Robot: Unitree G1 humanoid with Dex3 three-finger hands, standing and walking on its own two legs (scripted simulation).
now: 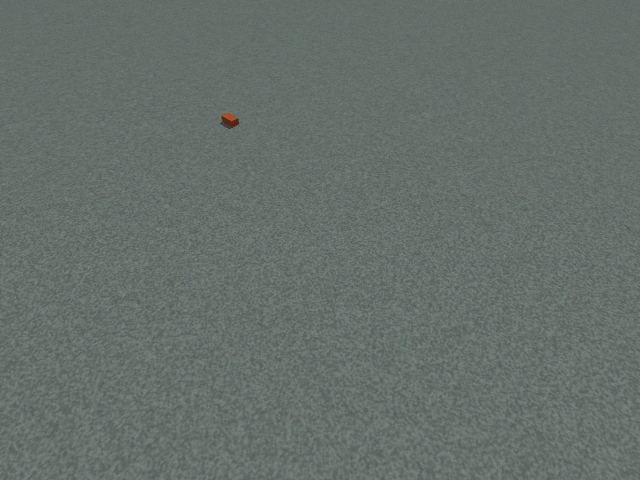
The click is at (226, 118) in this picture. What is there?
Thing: small box
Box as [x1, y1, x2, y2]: [221, 112, 238, 127]
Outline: 221,115 222,121 232,127 238,123 237,118 228,112
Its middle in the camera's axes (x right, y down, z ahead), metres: -0.50 -0.69 +2.26
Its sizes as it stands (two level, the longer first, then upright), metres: 0.090 0.050 0.039
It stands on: the floor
